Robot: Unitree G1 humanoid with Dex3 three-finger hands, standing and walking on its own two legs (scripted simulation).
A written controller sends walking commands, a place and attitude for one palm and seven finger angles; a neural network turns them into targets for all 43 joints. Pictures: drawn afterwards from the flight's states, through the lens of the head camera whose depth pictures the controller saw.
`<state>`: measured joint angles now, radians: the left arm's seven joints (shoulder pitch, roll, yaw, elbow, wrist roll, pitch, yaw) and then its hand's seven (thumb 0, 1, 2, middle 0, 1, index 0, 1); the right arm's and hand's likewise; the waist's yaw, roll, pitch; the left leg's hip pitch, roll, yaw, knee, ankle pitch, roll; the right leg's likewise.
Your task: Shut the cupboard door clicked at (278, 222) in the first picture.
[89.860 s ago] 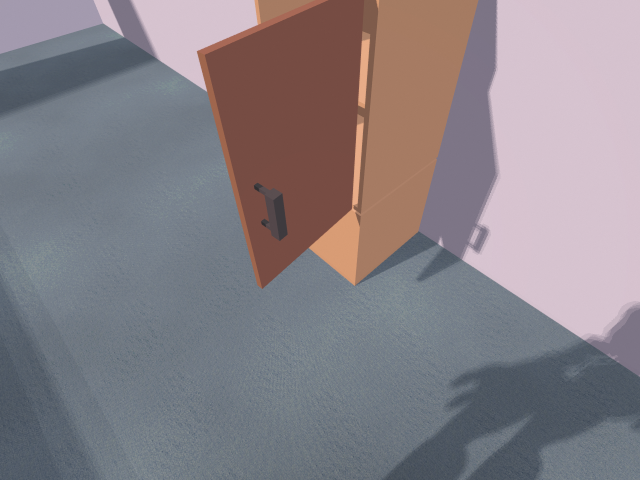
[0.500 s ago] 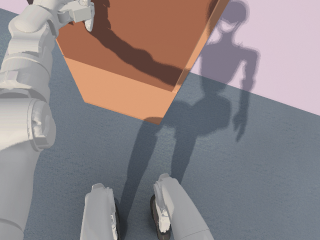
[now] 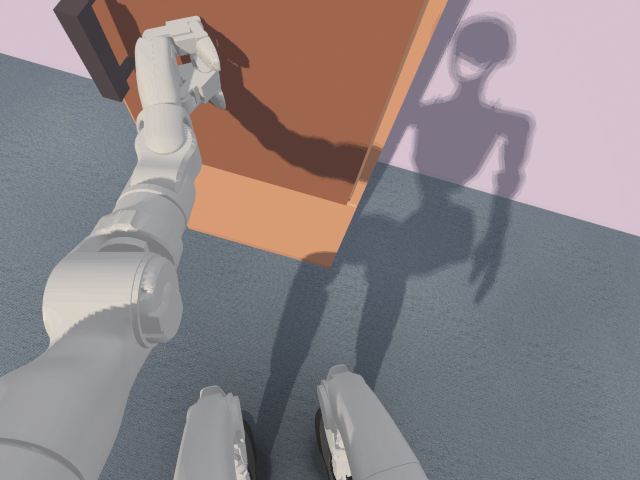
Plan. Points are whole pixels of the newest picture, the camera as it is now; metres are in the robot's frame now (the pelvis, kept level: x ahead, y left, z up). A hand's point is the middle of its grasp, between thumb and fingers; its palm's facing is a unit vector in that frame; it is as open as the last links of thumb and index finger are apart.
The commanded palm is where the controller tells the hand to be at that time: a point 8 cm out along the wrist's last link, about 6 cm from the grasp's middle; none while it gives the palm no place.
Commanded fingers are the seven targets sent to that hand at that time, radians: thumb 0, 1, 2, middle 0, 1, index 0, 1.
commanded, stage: pull the fist back off the door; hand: left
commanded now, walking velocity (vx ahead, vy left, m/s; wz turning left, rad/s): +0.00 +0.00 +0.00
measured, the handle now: (105, 41) +0.64 +0.15 +0.07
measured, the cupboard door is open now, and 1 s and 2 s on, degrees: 0 0 0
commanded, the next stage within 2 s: draw the hand back to the body in 0.36 s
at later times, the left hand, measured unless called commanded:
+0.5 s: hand (215, 124) +0.51 +0.04 +0.08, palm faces +0.01 -1.00 -0.03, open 3.1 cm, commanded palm +0.47 +0.10 +0.08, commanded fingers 0.00 0.90 0.90 -1.30 -1.50 -1.30 -1.50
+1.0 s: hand (88, 187) +0.38 +0.12 +0.17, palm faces -0.01 -1.00 -0.03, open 3.1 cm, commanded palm +0.34 +0.18 +0.19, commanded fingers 0.00 0.90 0.90 -1.11 -1.29 -1.11 -1.29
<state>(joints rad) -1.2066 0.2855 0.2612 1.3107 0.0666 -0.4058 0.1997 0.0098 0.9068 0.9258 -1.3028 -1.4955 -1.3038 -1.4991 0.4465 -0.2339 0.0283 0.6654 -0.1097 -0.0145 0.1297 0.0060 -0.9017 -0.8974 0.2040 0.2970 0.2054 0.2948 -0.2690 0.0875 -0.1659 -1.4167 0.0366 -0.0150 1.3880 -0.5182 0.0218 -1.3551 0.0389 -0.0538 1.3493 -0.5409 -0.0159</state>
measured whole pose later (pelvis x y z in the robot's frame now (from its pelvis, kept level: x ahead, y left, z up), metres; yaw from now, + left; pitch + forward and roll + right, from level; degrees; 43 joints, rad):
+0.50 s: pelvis +0.03 -0.02 +0.03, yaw +3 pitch +26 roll +0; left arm -0.81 0.10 0.11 1.06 0.02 -0.55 0.18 0.01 0.90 0.90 -1.31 -1.50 -1.30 -1.50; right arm 0.26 -0.24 -0.04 0.61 -0.08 0.05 0.09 0.01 -0.90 -0.90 0.20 0.30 0.20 0.29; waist -0.14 0.03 -0.18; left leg -1.18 0.02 -0.01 1.26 -0.53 -0.01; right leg -1.14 0.02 -0.05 1.27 -0.58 -0.04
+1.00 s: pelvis +0.04 -0.01 +0.10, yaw +2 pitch +11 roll +0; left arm -0.18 0.17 0.04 0.41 -0.16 -0.35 -0.05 0.01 0.90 0.90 -1.28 -1.47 -1.28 -1.47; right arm 0.29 -0.25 0.00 0.55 0.04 0.04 0.00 0.01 -0.90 -0.90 0.20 0.30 0.20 0.29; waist -0.05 0.04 -0.12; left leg -0.67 0.02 0.01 0.91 -0.42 0.00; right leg -0.63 0.03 -0.02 0.90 -0.45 -0.03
